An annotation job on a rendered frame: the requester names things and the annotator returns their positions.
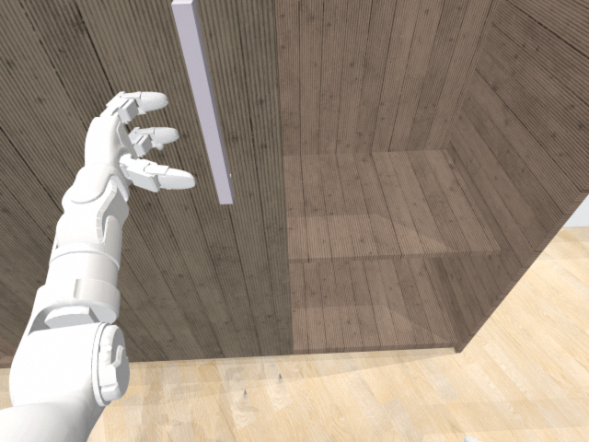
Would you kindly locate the robot left hand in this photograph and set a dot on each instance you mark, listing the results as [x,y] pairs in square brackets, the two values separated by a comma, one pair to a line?
[108,143]

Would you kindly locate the robot left forearm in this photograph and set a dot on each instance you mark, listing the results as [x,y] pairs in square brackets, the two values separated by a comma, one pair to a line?
[81,285]

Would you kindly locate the handle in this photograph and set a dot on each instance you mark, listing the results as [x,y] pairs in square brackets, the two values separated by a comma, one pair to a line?
[190,36]

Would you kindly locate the robot left upper arm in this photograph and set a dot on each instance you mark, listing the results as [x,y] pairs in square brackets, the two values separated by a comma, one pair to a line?
[63,380]

